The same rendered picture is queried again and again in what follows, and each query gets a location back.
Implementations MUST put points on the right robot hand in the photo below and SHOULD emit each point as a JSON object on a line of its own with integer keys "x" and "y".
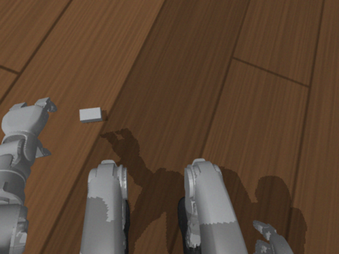
{"x": 278, "y": 244}

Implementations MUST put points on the left robot arm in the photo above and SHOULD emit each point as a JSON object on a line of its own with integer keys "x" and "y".
{"x": 17, "y": 155}

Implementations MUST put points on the small box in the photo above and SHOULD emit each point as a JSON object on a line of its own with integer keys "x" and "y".
{"x": 90, "y": 115}

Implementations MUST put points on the right robot foot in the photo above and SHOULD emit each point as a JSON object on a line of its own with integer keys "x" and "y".
{"x": 183, "y": 224}

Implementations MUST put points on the left robot hand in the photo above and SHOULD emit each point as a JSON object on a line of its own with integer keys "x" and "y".
{"x": 31, "y": 119}

